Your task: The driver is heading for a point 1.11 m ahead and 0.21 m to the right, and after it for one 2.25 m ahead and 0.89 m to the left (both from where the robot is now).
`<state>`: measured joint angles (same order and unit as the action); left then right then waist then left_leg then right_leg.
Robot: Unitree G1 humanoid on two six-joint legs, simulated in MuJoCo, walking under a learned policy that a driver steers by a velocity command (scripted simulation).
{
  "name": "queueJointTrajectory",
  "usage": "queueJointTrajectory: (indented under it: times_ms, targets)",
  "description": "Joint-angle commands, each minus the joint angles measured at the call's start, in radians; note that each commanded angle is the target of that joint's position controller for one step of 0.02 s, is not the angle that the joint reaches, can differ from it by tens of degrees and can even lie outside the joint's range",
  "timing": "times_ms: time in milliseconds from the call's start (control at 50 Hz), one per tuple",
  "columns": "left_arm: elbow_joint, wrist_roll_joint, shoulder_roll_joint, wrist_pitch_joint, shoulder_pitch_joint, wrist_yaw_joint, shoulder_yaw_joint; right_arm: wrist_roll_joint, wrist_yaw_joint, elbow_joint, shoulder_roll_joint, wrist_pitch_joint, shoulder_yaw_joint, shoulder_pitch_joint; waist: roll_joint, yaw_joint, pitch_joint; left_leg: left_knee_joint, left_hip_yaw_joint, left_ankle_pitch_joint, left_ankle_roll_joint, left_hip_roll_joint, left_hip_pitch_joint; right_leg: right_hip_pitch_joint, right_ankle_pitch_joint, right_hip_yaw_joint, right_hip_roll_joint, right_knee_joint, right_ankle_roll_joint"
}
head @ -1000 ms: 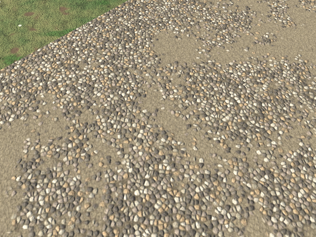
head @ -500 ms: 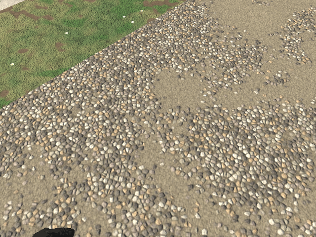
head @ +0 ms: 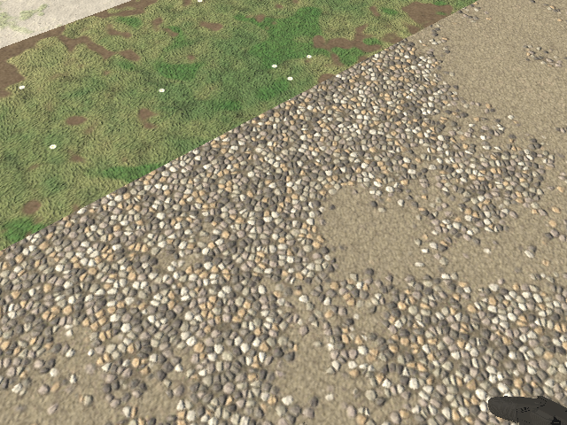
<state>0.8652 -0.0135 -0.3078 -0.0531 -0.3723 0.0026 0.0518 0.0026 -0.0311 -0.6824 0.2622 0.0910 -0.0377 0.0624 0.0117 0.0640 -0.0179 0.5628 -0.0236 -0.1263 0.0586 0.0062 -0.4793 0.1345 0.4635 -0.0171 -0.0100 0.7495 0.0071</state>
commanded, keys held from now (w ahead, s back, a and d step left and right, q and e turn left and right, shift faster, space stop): w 1.00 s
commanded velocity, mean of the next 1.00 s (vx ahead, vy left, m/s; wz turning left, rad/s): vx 0.50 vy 0.00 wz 0.00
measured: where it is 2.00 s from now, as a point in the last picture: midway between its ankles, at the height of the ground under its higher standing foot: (333, 204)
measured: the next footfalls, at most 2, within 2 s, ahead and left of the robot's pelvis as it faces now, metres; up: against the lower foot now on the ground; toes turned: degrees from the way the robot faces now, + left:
right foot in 0.48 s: +0.43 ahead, -0.14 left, +0.00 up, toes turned -2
left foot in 1.02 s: +0.72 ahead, +0.11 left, +0.00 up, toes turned +2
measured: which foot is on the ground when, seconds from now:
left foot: down 0.00-0.50, up 0.52-1.00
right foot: up 0.00-0.46, down 0.48-1.00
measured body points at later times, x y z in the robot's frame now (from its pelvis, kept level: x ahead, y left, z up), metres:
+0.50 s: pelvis +0.27 -0.03 +0.00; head +0.30 -0.03 +0.45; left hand +0.49 +0.20 -0.08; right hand +0.25 -0.32 -0.13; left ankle +0.10 +0.10 -0.72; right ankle +0.39 -0.13 -0.73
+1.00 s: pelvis +0.53 -0.01 +0.01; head +0.56 +0.00 +0.46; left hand +0.52 +0.27 -0.13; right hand +0.75 -0.24 -0.08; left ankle +0.68 +0.11 -0.71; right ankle +0.39 -0.14 -0.72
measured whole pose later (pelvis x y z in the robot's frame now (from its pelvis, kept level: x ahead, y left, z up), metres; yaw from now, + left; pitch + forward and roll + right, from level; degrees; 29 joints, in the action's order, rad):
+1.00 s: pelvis +0.53 -0.01 +0.01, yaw +0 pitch +2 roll -2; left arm 0.91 -0.02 -0.29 -0.05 -0.38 0.00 0.06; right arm 0.01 -0.04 -0.77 0.25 0.08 -0.03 0.03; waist -0.03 0.08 -0.01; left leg 0.51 0.00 -0.02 0.04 0.05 -0.53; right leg -0.06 0.35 0.04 0.03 0.25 0.00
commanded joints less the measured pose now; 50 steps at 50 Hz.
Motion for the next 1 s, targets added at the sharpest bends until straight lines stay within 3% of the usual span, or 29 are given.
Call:
queueJointTrajectory:
  times_ms: [20, 40, 60, 80, 140, 200, 280, 340, 400, 440, 460, 480, 500, 520, 540, 560, 580, 600, 620, 640, 680, 740, 820, 900, 960, 980, 1000]
  targets:
    - [-0.111, -0.025, -0.127, -0.055, 0.028, 0.01, 0.015, 0.007, 0.011, -0.029, 0.193, -0.004, -0.061, 0.335, -0.187, -0.17, 0.238, -0.253, 0.618, -0.204, 0.231, 0.353, 0.751, 0.674, 0.053, -0.087, -0.018, 0.551, 0.022]
    - [-0.124, -0.023, -0.121, -0.058, 0.089, 0.01, 0.013, 0.004, 0.011, -0.019, 0.164, -0.006, -0.052, 0.271, -0.12, -0.146, 0.157, -0.267, 0.491, -0.148, 0.199, 0.307, 0.618, 0.656, -0.038, -0.059, -0.067, 0.513, 0.027]
    - [-0.129, -0.008, -0.11, -0.054, 0.118, 0.007, 0.015, -0.002, 0.007, -0.017, 0.136, -0.006, -0.042, 0.215, -0.085, -0.117, 0.088, -0.3, 0.41, -0.066, 0.185, 0.268, 0.492, 0.621, -0.101, -0.047, -0.095, 0.448, 0.02]
    - [-0.124, 0.0, -0.104, -0.043, 0.105, 0.006, 0.02, -0.009, 0.005, -0.014, 0.112, -0.001, -0.034, 0.182, -0.101, -0.083, 0.066, -0.332, 0.352, 0.001, 0.173, 0.237, 0.408, 0.559, -0.147, -0.054, -0.121, 0.401, 0.015]
    - [-0.114, 0.005, -0.059, -0.014, 0.075, 0.003, 0.013, -0.004, 0.004, -0.033, 0.127, 0.016, -0.041, 0.173, -0.104, -0.045, 0.048, -0.399, 0.255, 0.114, 0.191, 0.214, 0.307, 0.495, -0.22, -0.04, -0.128, 0.33, -0.011]
    - [-0.143, 0.012, -0.044, -0.011, 0.17, -0.001, 0.009, -0.002, 0.017, -0.065, 0.15, 0.016, -0.047, 0.206, -0.072, -0.062, 0.012, -0.428, 0.188, 0.169, 0.187, 0.204, 0.316, 0.55, -0.359, -0.038, -0.132, 0.175, -0.031]
    - [-0.173, 0.007, -0.017, -0.022, 0.301, 0.012, -0.001, 0.006, 0.028, -0.102, 0.171, 0.006, -0.049, 0.26, -0.07, -0.111, -0.017, -0.434, 0.114, 0.151, 0.151, 0.177, 0.344, 0.514, -0.537, -0.01, -0.1, -0.062, -0.026]
    - [-0.203, -0.001, -0.019, -0.03, 0.388, 0.026, -0.004, 0.013, 0.03, -0.138, 0.184, -0.005, -0.052, 0.317, -0.067, -0.145, -0.04, -0.411, 0.116, 0.128, 0.146, 0.205, 0.411, 0.512, -0.545, 0.002, -0.078, -0.155, -0.016]
    - [-0.228, -0.003, -0.033, -0.038, 0.423, 0.043, -0.001, 0.018, 0.035, -0.165, 0.193, -0.021, -0.057, 0.335, -0.079, -0.14, -0.051, -0.356, 0.133, 0.179, 0.13, 0.248, 0.504, 0.521, -0.461, -0.002, -0.066, -0.213, 0.019]
    - [-0.221, 0.0, -0.055, -0.042, 0.377, 0.047, 0.007, 0.019, 0.039, -0.173, 0.205, -0.031, -0.061, 0.321, -0.094, -0.106, -0.023, -0.291, 0.132, 0.31, 0.109, 0.255, 0.54, 0.436, -0.392, 0.02, -0.041, -0.241, 0.047]
    - [-0.199, 0.003, -0.075, -0.044, 0.297, 0.044, 0.019, 0.02, 0.041, -0.171, 0.211, -0.036, -0.062, 0.298, -0.097, -0.054, 0.024, -0.198, 0.105, 0.468, 0.091, 0.23, 0.532, 0.311, -0.389, 0.052, -0.01, -0.269, 0.068]
    - [-0.152, 0.007, -0.12, -0.043, 0.146, 0.036, 0.044, 0.015, 0.044, -0.169, 0.189, -0.04, -0.053, 0.296, -0.076, 0.011, 0.123, -0.021, 0.064, 0.545, 0.064, 0.176, 0.475, 0.089, -0.415, 0.061, 0.001, -0.268, 0.098]
    - [-0.12, 0.015, -0.196, -0.039, -0.036, 0.025, 0.065, -0.01, 0.046, -0.143, 0.139, -0.038, -0.031, 0.305, 0.043, 0.07, 0.278, 0.295, 0.015, 0.278, 0.026, 0.113, 0.271, -0.218, -0.47, -0.144, -0.182, -0.232, 0.163]
    - [-0.1, 0.014, -0.252, -0.034, -0.067, 0.03, 0.075, -0.003, 0.036, -0.139, 0.024, -0.016, 0.001, 0.435, 0.313, -0.001, 0.383, 0.614, 0.036, -0.393, -0.034, -0.071, -0.127, -0.523, -0.238, -0.614, -0.376, -0.354, 0.315]
    - [-0.11, 0.002, -0.154, -0.033, -0.064, 0.03, 0.049, 0.015, 0.028, -0.151, 0.13, 0.004, -0.021, 0.368, 0.196, 0.044, 0.35, 0.724, 0.158, -0.453, -0.023, -0.024, -0.239, -0.499, -0.099, -0.675, -0.362, -0.429, 0.287]
    - [-0.119, 0.003, -0.125, -0.034, 0.006, 0.027, 0.038, 0.037, 0.022, -0.12, 0.172, 0.016, -0.035, 0.272, 0.14, 0.036, 0.209, 0.733, 0.136, -0.366, -0.011, 0.024, -0.297, -0.377, -0.12, -0.537, -0.335, -0.449, 0.249]
    - [-0.129, 0.009, -0.113, -0.033, 0.073, 0.026, 0.033, 0.032, 0.027, -0.109, 0.161, 0.019, -0.032, 0.219, 0.06, 0.007, 0.131, 0.691, 0.105, -0.274, -0.012, 0.073, -0.269, -0.238, -0.219, -0.433, -0.299, -0.472, 0.232]
    - [-0.133, 0.016, -0.089, -0.034, 0.117, 0.028, 0.027, 0.016, 0.03, -0.105, 0.152, 0.016, -0.036, 0.194, 0.039, -0.019, 0.075, 0.635, 0.098, -0.219, -0.019, 0.101, -0.234, -0.125, -0.313, -0.358, -0.267, -0.502, 0.229]
    - [-0.134, 0.026, -0.07, -0.039, 0.139, 0.029, 0.021, 0.013, 0.03, -0.11, 0.139, 0.006, -0.038, 0.215, 0.065, -0.052, 0.068, 0.602, 0.106, -0.18, -0.022, 0.125, -0.169, -0.056, -0.372, -0.307, -0.242, -0.528, 0.223]
    - [-0.131, 0.023, -0.062, -0.044, 0.146, 0.03, 0.02, 0.013, 0.031, -0.119, 0.12, -0.005, -0.035, 0.235, 0.074, -0.067, 0.066, 0.574, 0.104, -0.163, -0.029, 0.131, -0.134, -0.02, -0.397, -0.272, -0.227, -0.557, 0.227]
    - [-0.114, 0.015, -0.077, -0.054, 0.137, 0.028, 0.025, 0.008, 0.036, -0.119, 0.094, -0.022, -0.031, 0.228, 0.067, -0.08, 0.044, 0.514, 0.092, -0.13, -0.048, 0.138, -0.136, 0.024, -0.454, -0.21, -0.22, -0.596, 0.239]
    - [-0.087, 0.014, -0.105, -0.05, 0.099, 0.014, 0.033, -0.002, 0.037, -0.088, 0.083, -0.025, -0.027, 0.129, 0.042, -0.061, 0.006, 0.356, 0.086, 0.014, -0.072, 0.143, -0.203, 0.014, -0.496, -0.145, -0.21, -0.628, 0.236]
    - [-0.056, 0.005, -0.122, -0.04, 0.051, 0.003, 0.036, 0.003, 0.023, -0.061, 0.059, -0.013, -0.016, 0.002, 0.046, -0.018, -0.022, 0.116, 0.051, 0.2, -0.073, 0.107, -0.156, 0.003, -0.485, -0.056, -0.173, -0.636, 0.197]
    - [-0.011, -0.004, -0.134, -0.024, -0.016, -0.001, 0.041, 0.014, 0.004, -0.024, 0.065, -0.004, -0.013, -0.103, 0.048, 0.016, -0.05, 0.001, 0.043, 0.197, -0.058, 0.081, -0.154, -0.093, -0.467, -0.059, -0.216, -0.602, 0.191]
    - [0.007, -0.01, -0.148, -0.01, -0.01, -0.007, 0.049, 0.015, -0.011, -0.012, 0.091, 0.003, -0.019, -0.104, 0.064, -0.009, -0.045, -0.051, 0.044, 0.1, -0.021, 0.068, -0.123, -0.177, -0.54, -0.074, -0.258, -0.54, 0.169]
    - [0.008, -0.01, -0.155, -0.005, 0.002, -0.009, 0.052, 0.014, -0.012, -0.021, 0.106, 0.005, -0.025, -0.069, 0.074, -0.032, -0.024, -0.062, 0.029, 0.066, -0.006, 0.052, -0.063, -0.19, -0.626, -0.07, -0.258, -0.498, 0.158]
    - [0.006, -0.011, -0.157, 0.001, 0.025, -0.012, 0.051, 0.011, -0.009, -0.046, 0.128, 0.007, -0.039, 0.016, 0.074, -0.085, 0.024, -0.087, -0.002, 0.056, 0.015, 0.021, 0.063, -0.183, -0.777, -0.042, -0.231, -0.398, 0.139]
